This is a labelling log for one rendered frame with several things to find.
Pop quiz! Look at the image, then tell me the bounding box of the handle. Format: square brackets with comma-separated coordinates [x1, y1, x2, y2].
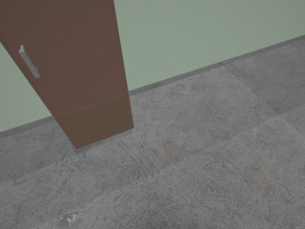
[19, 45, 40, 78]

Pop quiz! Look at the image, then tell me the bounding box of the robot left hand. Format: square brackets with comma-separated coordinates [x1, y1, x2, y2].
[52, 212, 79, 229]

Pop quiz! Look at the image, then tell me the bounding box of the cupboard door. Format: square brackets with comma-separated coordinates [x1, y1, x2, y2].
[0, 0, 126, 115]

